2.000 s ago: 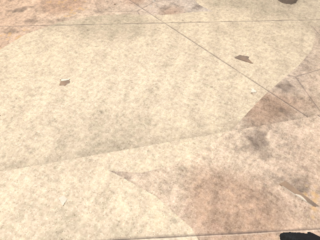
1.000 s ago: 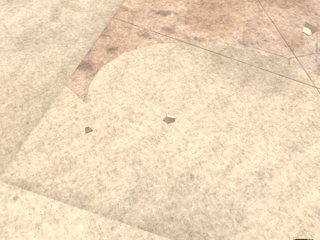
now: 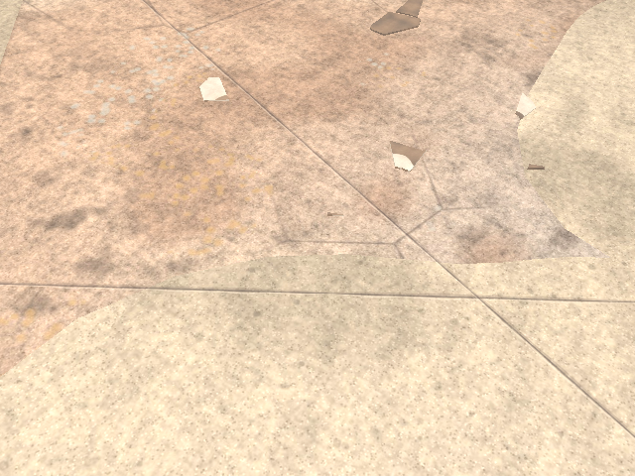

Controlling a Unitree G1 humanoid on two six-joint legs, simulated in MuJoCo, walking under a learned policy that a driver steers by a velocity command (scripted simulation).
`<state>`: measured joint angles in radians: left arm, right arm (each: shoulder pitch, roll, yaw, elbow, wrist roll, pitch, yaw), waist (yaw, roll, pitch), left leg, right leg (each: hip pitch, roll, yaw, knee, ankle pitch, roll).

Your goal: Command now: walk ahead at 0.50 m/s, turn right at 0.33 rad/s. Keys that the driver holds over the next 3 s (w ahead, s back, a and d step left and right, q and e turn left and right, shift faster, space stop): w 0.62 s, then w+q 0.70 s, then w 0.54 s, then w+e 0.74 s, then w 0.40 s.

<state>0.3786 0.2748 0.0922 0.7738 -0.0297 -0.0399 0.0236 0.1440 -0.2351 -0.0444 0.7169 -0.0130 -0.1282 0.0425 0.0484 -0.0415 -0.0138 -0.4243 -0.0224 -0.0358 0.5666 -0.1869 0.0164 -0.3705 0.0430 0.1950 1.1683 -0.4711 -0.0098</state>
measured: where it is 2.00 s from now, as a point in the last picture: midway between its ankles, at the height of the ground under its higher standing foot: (289, 277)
